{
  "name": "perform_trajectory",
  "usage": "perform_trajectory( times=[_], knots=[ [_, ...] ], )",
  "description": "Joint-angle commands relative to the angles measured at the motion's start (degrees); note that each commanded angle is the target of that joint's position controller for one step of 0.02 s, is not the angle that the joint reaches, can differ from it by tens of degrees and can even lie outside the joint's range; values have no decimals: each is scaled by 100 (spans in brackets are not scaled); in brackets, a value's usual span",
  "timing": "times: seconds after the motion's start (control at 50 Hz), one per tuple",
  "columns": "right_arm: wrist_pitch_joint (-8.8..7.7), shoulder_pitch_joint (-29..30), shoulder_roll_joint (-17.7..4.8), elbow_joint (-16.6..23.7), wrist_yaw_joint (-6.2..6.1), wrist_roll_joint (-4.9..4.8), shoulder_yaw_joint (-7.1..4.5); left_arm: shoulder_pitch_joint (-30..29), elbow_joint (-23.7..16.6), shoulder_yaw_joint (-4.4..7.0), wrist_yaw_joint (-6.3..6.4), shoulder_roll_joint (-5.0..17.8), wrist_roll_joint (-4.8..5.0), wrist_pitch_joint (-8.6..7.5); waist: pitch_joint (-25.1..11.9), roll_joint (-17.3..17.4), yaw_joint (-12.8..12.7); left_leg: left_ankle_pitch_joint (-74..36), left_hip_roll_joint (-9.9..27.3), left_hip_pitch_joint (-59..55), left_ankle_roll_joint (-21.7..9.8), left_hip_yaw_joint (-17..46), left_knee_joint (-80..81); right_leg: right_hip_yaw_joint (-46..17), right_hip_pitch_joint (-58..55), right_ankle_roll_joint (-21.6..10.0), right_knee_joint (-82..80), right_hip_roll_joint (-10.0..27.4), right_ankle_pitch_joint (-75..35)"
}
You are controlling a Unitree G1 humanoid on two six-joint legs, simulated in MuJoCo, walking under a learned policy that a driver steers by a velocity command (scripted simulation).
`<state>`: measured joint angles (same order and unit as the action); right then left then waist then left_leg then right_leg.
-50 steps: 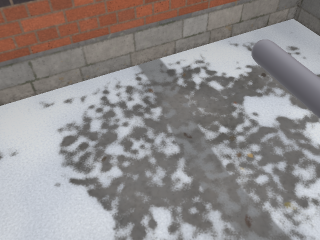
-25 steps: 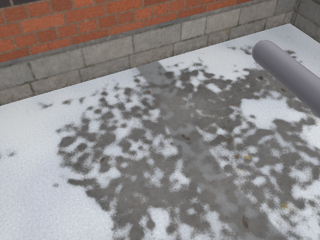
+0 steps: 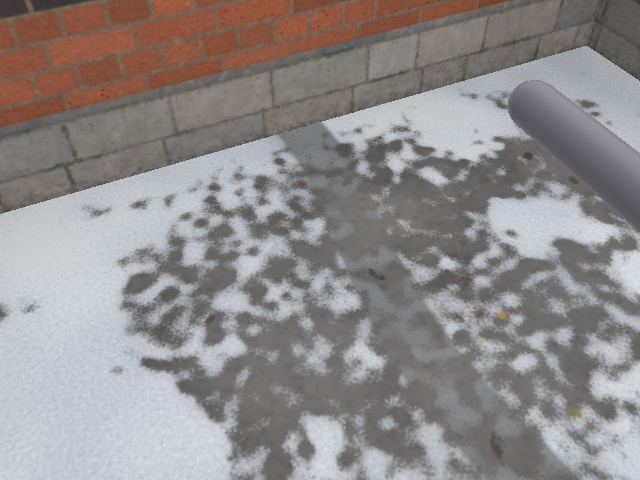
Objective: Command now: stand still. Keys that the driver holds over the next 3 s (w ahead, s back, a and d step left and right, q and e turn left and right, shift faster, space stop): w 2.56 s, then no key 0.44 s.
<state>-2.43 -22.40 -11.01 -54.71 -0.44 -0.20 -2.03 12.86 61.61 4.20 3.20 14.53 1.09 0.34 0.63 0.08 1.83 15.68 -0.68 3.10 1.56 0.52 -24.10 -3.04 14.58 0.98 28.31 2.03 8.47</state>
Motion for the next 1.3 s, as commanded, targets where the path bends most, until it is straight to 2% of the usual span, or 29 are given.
perform_trajectory(
  times=[0.02, 0.16, 0.22, 0.3, 0.32, 0.34, 0.36, 0.38, 0.4, 0.42, 0.44, 0.46, 0.54, 0.86, 0.88, 0.9, 0.92, 0.94, 0.96, 0.98, 1.04, 1.06, 1.08, 1.1, 1.12, 1.14, 1.16, 1.18, 1.3],
  knots=[
    [-40, -514, -501, 129, -13, 5, -101, 198, -133, 121, 22, 709, -7, -30, 282, 30, -10, -1367, 271, 817, -113, 222, 472, -104, -471, -279, -232, 146, -1316],
    [-21, -554, -489, 146, -11, 26, -106, 217, -120, 116, 21, 712, -21, -58, 355, 55, -14, -1188, 256, 853, -93, 256, 534, -152, -426, -249, -329, 173, -1238],
    [11, -549, -465, 146, -95, -3, -111, 277, -113, 128, 2, 712, -23, -80, 357, 67, -49, -862, 210, 803, -17, 222, 548, -75, -348, -133, -377, 137, -817],
    [15, -612, -455, 142, -112, -1, -122, 284, -98, 115, -10, 671, -26, -116, 398, 9, -31, -1001, 220, 804, -44, 240, 541, -59, -302, -103, -368, 129, -910],
    [63, -806, -549, 98, -182, -66, -180, 413, -54, 119, 13, 607, 42, -88, -48, 163, 65, 1492, 152, 573, -297, 313, 736, 378, -211, -167, -50, -269, 1580],
    [75, -651, -662, 195, -164, -64, -196, 59, -192, 62, 24, 489, 65, -80, 718, 373, 132, 2659, 488, 1059, -588, 919, 1241, 472, 448, -216, 184, -399, 2180],
    [-58, 17, -307, 357, -73, 29, -22, -252, -358, -23, 15, 298, -50, -139, 1495, 234, -154, 464, 710, 1946, -432, 969, 1128, -223, 50, -194, -446, 240, -208],
    [-159, -90, -475, 308, -35, 83, -101, 86, -263, 41, 19, 501, -88, -175, 1012, 170, -185, -1270, 407, 1447, -287, 512, 642, -285, -277, -198, -433, 244, -1626],
    [-227, -579, -704, 239, -15, 11, -194, 353, -167, 135, 8, 907, -52, -249, 564, -14, 33, -2541, 298, 996, -208, 330, 403, -191, -398, -290, -107, 233, -2876],
    [-229, -830, -675, 174, -8, -8, -189, 456, -163, 143, -4, 932, -14, -271, 42, -20, 59, -3001, 303, 679, -139, 299, 324, -124, -703, -370, 51, 276, -3219],
    [-182, -904, -561, 126, 18, -24, -156, 483, -122, 111, -17, 773, 49, -230, -133, -10, 51, -2924, 288, 519, -102, 283, 346, -98, -802, -374, 63, 254, -2829],
    [-128, -764, -472, 165, -5, -57, -133, 409, -111, 124, -17, 768, 85, -182, -138, -23, 27, -2673, 274, 341, -94, 219, 296, -105, -623, -344, -2, 197, -2331],
    [-13, -661, -475, 230, -20, -12, -131, 273, -147, 115, -5, 692, 23, -85, 42, 54, 22, -2052, 272, 541, -129, 243, 361, -80, -553, -295, -162, 145, -1718],
    [-57, -560, -479, 262, -15, 3, -132, 225, -75, 131, 4, 700, -6, -53, 326, 90, -50, -1147, 269, 881, -137, 302, 474, -62, -457, -215, -277, 143, -1136],
    [-5, -802, -575, 205, -79, -60, -193, 365, -10, 119, 3, 582, 68, -31, -94, 291, 70, 1523, 247, 616, -421, 456, 767, 453, -307, -251, 114, -311, 1513],
    [-46, -144, -285, 361, -34, 6, -42, -115, -205, 44, -5, 444, -28, -44, 1132, 199, -166, 234, 460, 1682, -290, 669, 909, -123, -112, -192, -426, 127, -194],
    [-95, -200, -444, 355, -24, 69, -101, 8, -205, 82, 7, 567, -68, -67, 888, 228, -132, -648, 323, 1397, -200, 452, 669, -181, -278, -221, -426, 173, -1031],
    [-151, -481, -577, 300, 6, 41, -156, 182, -152, 118, 11, 742, -49, -112, 604, 72, -26, -1529, 288, 1123, -168, 393, 514, -158, -494, -250, -233, 217, -1907],
    [-149, -692, -563, 285, -16, -9, -170, 177, -122, 166, -3, 909, -16, -155, 303, -131, 63, -2116, 274, 814, -129, 298, 398, -129, -455, -324, -83, 209, -2057],
    [-113, -709, -540, 247, -26, -16, -150, 283, -86, 135, -19, 731, 3, -156, 127, -33, -10, -2135, 274, 555, -81, 226, 351, -117, -409, -313, -141, 184, -1883],
    [-40, -620, -448, 257, -31, -16, -135, 264, -60, 120, -21, 686, 37, -105, 154, 71, -23, -1670, 256, 625, -135, 265, 359, -58, -453, -232, -210, 148, -1484],
    [18, -848, -517, 200, -83, -62, -189, 471, 32, 93, -13, 508, 79, -61, -284, 265, 72, 1076, 206, 426, -413, 365, 630, 460, -414, -259, 144, -281, 1245],
    [-17, -205, -256, 358, -34, -2, -52, -29, -170, 33, -15, 435, -13, -53, 1001, 170, -143, -228, 407, 1485, -288, 593, 770, -106, -128, -202, -386, 116, -386],
    [-72, -256, -436, 370, -16, 64, -112, 96, -184, 77, 3, 578, -57, -66, 774, 190, -106, -998, 293, 1223, -201, 403, 564, -161, -295, -246, -381, 176, -1234],
    [-111, -650, -506, 305, -3, 20, -155, 175, -122, 129, 11, 811, -34, -105, 513, 9, 67, -1850, 273, 1020, -160, 360, 463, -144, -460, -322, -136, 215, -1841],
    [-127, -648, -563, 302, -18, -22, -166, 211, -121, 155, 0, 847, -1, -146, 300, 23, 11, -2426, 283, 719, -121, 277, 334, -124, -374, -341, -70, 190, -2087],
    [-103, -647, -553, 287, -16, -26, -155, 335, -69, 125, -1, 696, 4, -143, 100, 86, -32, -2358, 281, 553, -85, 237, 324, -96, -456, -305, -118, 182, -1979],
    [-84, -645, -510, 322, -20, -50, -149, 289, -86, 114, -12, 703, 14, -141, 17, 51, 0, -2478, 302, 421, -66, 244, 262, -99, -498, -295, -78, 188, -2014],
    [-40, -582, -476, 307, -6, -1, -142, 199, -102, 120, 9, 671, 1, -50, 231, 55, -23, -1626, 285, 757, -145, 296, 434, -74, -496, -258, -223, 156, -1364]
  ],
)
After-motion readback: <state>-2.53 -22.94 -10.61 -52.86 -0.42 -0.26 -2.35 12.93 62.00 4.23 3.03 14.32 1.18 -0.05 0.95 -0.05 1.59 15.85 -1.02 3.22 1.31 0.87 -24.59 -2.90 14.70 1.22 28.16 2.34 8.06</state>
